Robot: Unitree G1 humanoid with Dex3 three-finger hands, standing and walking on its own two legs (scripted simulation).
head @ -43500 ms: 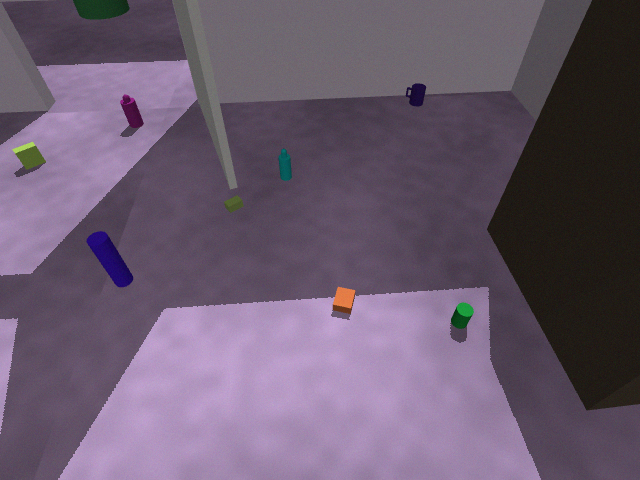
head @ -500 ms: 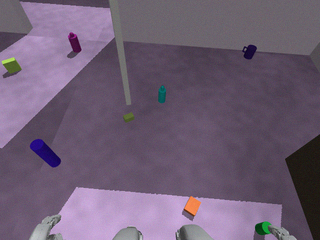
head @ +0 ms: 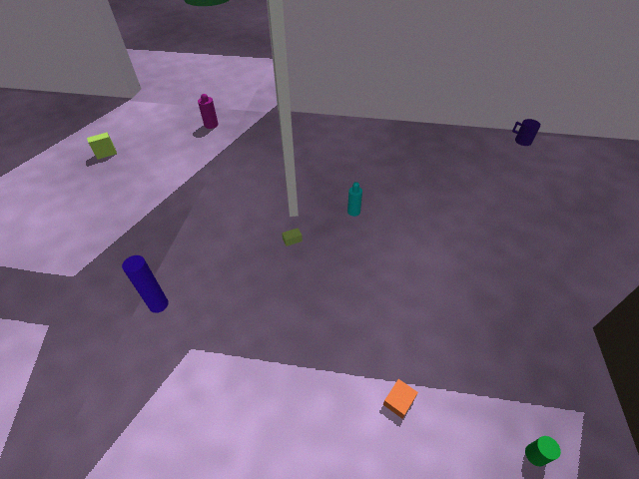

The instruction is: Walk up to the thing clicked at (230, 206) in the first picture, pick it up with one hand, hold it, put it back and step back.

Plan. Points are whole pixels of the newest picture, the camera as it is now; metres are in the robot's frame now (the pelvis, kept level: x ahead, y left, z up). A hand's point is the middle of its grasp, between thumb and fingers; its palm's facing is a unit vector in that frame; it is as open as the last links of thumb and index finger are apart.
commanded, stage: step back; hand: left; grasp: from above
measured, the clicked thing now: (292, 237) +1.13 +0.20 -0.74
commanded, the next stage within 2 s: stand in 0.82 s
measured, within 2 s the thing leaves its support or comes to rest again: neither
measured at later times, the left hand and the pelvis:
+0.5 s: hand out of the picture +0.05 +0.28 -0.15, palm faces +0.05 -0.94 -0.35, open 7.4 cm; pelvis +0.01 +0.02 +0.01, yaw +2 degrees
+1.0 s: hand (147, 461) +0.17 +0.27 -0.13, palm faces -0.03 -0.94 -0.35, open 7.3 cm; pelvis +0.05 +0.02 +0.02, yaw +0 degrees
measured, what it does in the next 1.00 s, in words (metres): shifts its weight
